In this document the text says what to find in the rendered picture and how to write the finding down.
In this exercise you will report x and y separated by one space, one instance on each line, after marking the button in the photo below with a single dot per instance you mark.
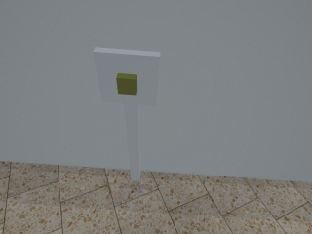
126 84

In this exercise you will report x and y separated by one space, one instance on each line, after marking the panel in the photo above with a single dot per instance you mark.
145 64

